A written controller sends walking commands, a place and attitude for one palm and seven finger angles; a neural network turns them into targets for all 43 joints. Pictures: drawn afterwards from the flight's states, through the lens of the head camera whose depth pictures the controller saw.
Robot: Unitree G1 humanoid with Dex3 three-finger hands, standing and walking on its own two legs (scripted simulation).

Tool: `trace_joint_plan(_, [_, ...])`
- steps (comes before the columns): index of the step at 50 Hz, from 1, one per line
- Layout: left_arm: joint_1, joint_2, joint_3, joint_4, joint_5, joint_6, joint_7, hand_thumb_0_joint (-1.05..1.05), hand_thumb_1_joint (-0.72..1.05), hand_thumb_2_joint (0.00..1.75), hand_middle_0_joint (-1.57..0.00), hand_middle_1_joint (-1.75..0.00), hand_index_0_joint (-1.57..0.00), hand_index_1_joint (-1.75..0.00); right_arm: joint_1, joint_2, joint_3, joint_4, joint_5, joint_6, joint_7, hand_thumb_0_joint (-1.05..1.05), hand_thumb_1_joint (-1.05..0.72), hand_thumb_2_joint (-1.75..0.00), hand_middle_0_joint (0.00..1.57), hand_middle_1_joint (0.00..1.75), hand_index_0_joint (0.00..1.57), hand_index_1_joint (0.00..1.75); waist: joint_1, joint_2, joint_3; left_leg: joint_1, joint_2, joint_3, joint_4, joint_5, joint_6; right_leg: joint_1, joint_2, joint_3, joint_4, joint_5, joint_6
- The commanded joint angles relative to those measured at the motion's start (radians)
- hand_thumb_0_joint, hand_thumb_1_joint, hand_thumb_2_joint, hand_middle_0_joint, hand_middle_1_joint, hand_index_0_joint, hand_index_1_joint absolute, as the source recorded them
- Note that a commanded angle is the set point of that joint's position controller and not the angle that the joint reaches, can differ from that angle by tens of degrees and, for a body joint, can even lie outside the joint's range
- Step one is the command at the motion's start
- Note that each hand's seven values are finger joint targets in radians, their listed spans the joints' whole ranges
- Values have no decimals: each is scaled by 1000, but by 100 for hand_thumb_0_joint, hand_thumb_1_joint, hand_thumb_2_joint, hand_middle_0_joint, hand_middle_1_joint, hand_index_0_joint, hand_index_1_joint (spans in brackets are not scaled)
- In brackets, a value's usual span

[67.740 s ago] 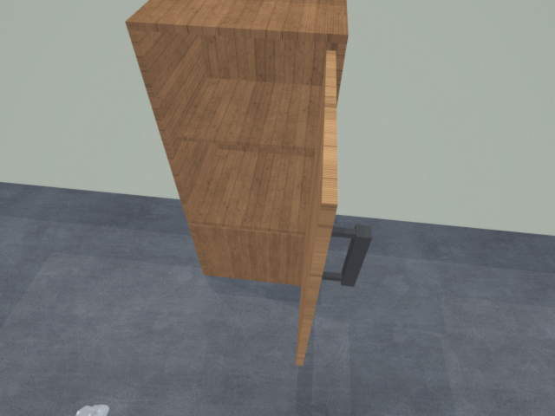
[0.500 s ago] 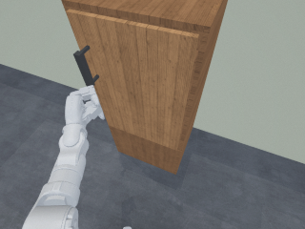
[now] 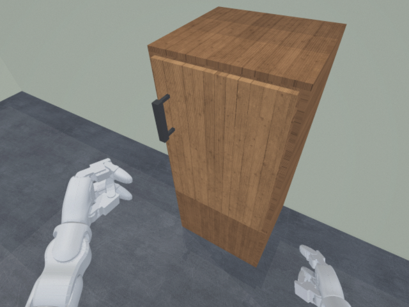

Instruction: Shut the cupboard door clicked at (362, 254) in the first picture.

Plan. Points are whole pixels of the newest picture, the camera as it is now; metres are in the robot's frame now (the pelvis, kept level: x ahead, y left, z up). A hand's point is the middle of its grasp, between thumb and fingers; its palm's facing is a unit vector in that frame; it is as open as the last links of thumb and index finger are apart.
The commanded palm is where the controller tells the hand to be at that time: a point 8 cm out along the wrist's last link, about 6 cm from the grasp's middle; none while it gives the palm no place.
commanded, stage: draw the hand back to the body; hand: left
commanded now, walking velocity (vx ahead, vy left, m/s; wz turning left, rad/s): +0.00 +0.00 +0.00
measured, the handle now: (165, 118) +0.62 +0.18 +0.03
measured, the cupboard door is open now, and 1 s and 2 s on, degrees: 0 0 0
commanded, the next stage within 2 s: step back with the hand held close in 0.78 s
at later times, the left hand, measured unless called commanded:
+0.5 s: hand (18, 227) +0.18 +0.29 +0.16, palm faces +0.47 -0.77 -0.43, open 6.8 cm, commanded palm +0.14 +0.31 +0.18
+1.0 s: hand (26, 226) +0.18 +0.27 +0.16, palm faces +0.45 -0.78 -0.42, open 7.4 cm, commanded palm +0.14 +0.31 +0.18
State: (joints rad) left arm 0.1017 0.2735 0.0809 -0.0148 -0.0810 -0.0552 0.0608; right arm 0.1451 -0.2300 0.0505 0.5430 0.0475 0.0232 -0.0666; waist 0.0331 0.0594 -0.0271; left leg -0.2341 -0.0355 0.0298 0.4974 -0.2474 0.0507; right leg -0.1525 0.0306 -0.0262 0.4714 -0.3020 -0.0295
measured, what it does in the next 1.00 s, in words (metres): stands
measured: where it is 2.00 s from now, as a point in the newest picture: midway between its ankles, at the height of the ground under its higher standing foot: outside the picture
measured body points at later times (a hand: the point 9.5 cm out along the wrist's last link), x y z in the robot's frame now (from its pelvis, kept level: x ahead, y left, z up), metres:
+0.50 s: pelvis +0.00 +0.01 +0.00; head -0.02 -0.02 +0.45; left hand +0.15 +0.32 +0.19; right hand +0.19 -0.21 -0.09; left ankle +0.01 +0.09 -0.74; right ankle -0.03 -0.10 -0.74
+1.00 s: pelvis +0.00 +0.01 +0.00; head -0.02 -0.02 +0.45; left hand +0.15 +0.31 +0.19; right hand +0.18 -0.22 -0.08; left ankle +0.01 +0.09 -0.74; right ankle -0.03 -0.10 -0.74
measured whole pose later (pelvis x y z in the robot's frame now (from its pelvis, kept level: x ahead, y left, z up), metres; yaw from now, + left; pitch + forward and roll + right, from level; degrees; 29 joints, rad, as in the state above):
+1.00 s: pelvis +0.00 +0.01 +0.00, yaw +0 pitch -2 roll -1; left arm 0.49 0.36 0.37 -0.37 -0.08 -0.12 0.10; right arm 0.20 -0.24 0.02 0.61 0.02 -0.04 -0.06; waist 0.05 0.09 -0.03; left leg -0.21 -0.03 0.02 0.47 -0.23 0.06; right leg -0.10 0.04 -0.03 0.39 -0.26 -0.02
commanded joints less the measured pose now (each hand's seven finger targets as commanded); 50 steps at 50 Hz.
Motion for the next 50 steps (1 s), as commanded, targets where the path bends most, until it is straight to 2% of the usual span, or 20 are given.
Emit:
trace_joint_plan(1, [-160, 167, 121, -353, -3, -55, 24, 0, 90, 90, -72, -87, -72, -87, -84, -95, -34, -135, -10, -50, -7, 0, -90, -90, 20, 30, 20, 30, -14, 21, -150, 201, 49, -63, -101, 237, -21, -11, -18, 12, -97, 271, 3])
trace_joint_plan(4, [-54, 178, 156, -391, -2, -45, 26, 0, 90, 90, -64, -78, -64, -78, -89, -96, -36, -132, -16, -57, -2, 0, -90, -90, 20, 30, 20, 30, -5, -24, -130, 198, 57, -66, -108, 283, -24, 6, -18, 7, -106, 296, 4])
trace_joint_plan(6, [-13, 186, 179, -432, -1, -44, 29, 0, 90, 90, -58, -72, -58, -72, -89, -95, -37, -130, -18, -60, 1, 0, -90, -90, 20, 30, 20, 30, -3, 4, -123, 200, 57, -70, -116, 279, -30, 9, -18, 4, -112, 280, 4])
trace_joint_plan(12, [135, 229, 274, -507, -4, -48, 38, 0, 90, 90, -42, -54, -42, -54, -93, -94, -46, -122, -22, -79, 4, 0, -90, -90, 20, 30, 20, 30, 11, -1, -101, 180, 59, -71, -120, 281, -34, 27, -21, -1, -119, 270, 5])
trace_joint_plan(13, [170, 253, 306, -509, -5, -48, 40, 0, 90, 90, -39, -51, -39, -51, -93, -99, -50, -116, -24, -85, 4, 0, -90, -90, 20, 30, 20, 30, 19, -5, -96, 169, 59, -73, -121, 281, -34, 33, -19, 0, -125, 270, 5])
trace_joint_plan(15, [196, 258, 324, -553, -5, -57, 42, 0, 90, 90, -34, -45, -34, -45, -93, -94, -51, -115, -21, -91, 6, 0, -90, -90, 20, 30, 20, 30, 17, 26, -90, 167, 60, -72, -120, 274, -37, 29, -23, -1, -121, 257, 5])
trace_joint_plan(18, [294, 296, 395, -570, -14, -67, 48, 0, 90, 90, -25, -36, -25, -36, -92, -100, -61, -111, -21, -105, 6, 0, -90, -90, 20, 30, 20, 30, 29, -6, -85, 141, 60, -73, -120, 254, -34, 37, -20, -1, -128, 249, 6])
trace_joint_plan(20, [325, 296, 414, -585, -18, -72, 49, 0, 90, 90, -20, -30, -20, -30, -89, -96, -62, -110, -17, -108, 5, 0, -90, -90, 20, 30, 20, 30, 28, 11, -71, 133, 59, -66, -119, 238, -34, 31, -24, -1, -125, 239, 7])
trace_joint_plan(21, [312, 259, 374, -573, -13, -74, 47, 0, 90, 90, -20, -30, -20, -30, -89, -96, -62, -104, -17, -112, 6, 0, -90, -90, 20, 30, 20, 30, 18, 9, -43, 126, 58, -66, -122, 213, -34, 9, -25, -1, -128, 216, 8])
trace_joint_plan(24, [268, 233, 339, -542, -6, -72, 52, 0, 90, 90, -20, -30, -20, -30, -79, -111, -71, -96, -17, -124, 1, 0, -90, -90, 20, 30, 20, 30, 5, -8, -6, 122, 63, -79, -140, 146, -31, -26, -25, 1, -136, 153, 11])
trace_joint_plan(27, [249, 243, 343, -544, 0, -79, 59, 0, 90, 90, -20, -30, -20, -30, -77, -113, -73, -92, -18, -130, -5, 0, -90, -90, 20, 30, 20, 30, 9, -24, -27, 128, 60, -83, -140, 120, -25, -25, -25, 4, -132, 132, 10])
trace_joint_plan(28, [250, 266, 364, -547, -1, -80, 61, 0, 90, 90, -20, -30, -20, -30, -80, -116, -74, -89, -20, -136, -8, 0, -90, -90, 20, 30, 20, 30, 15, -18, -33, 126, 57, -82, -140, 117, -23, -18, -24, 7, -140, 135, 11])
trace_joint_plan(29, [242, 257, 353, -576, 0, -87, 61, 0, 90, 90, -20, -30, -20, -30, -81, -110, -73, -92, -19, -137, -7, 0, -90, -90, 20, 30, 20, 30, 15, 8, -61, 135, 56, -81, -141, 126, -25, 4, -29, 7, -130, 137, 7])
trace_joint_plan(33, [253, 295, 392, -597, 1, -94, 65, 0, 90, 90, -20, -30, -20, -30, -88, -107, -68, -85, -21, -151, -7, 0, -90, -90, 20, 30, 20, 30, 27, 36, -44, 119, 57, -85, -144, 117, -30, 8, -22, 10, -140, 138, 4])
trace_joint_plan(40, [282, 260, 378, -547, -9, -90, 55, 0, 90, 90, -20, -30, -20, -30, -87, -99, -64, -87, -21, -144, -2, 0, -90, -90, 20, 30, 20, 30, 23, 12, 11, 101, 59, -74, -149, 116, -33, -6, -24, 11, -147, 132, 5])
trace_joint_plan(45, [287, 260, 375, -560, -9, -90, 54, 0, 90, 90, -20, -30, -20, -30, -87, -100, -69, -91, -21, -143, -2, 0, -90, -90, 20, 30, 20, 30, 23, 5, -26, 121, 57, -64, -138, 136, -25, 2, -27, 17, -148, 153, 8])
trace_joint_plan(46, [214, 376, 490, -613, 0, -128, 62, 0, 90, 90, -20, -30, -20, -30, -73, -128, -80, -116, -17, -123, -5, 0, -90, -90, 20, 30, 20, 30, -3, 8, -14, 57, 79, -82, -84, 78, 12, -47, -84, 112, -187, 175, 13])
trace_joint_plan(47, [282, 309, 434, -547, -2, -136, 58, 0, 90, 90, -20, -30, -20, -30, -69, -116, -78, -96, -23, -111, -8, 0, -90, -90, 20, 30, 20, 30, -13, -24, -22, 64, 71, -88, -57, 86, 10, -66, -111, 123, -194, 185, 3])
trace_joint_plan(48, [285, 311, 435, -551, -1, -144, 57, 0, 90, 90, -20, -30, -20, -30, -72, -118, -83, -98, -28, -104, -9, 0, -90, -90, 20, 30, 20, 30, -12, -41, -20, 66, 70, -86, -44, 111, 5, -83, -119, 128, -196, 226, 1])
trace_joint_plan(50, [324, 283, 404, -534, 4, -152, 56, 0, 90, 90, -20, -30, -20, -30, -66, -123, -87, -98, -27, -89, -10, 0, -90, -90, 20, 30, 20, 30, -19, -25, -63, 67, 83, -89, -42, 172, 1, -69, -125, 114, -150, 267, 0])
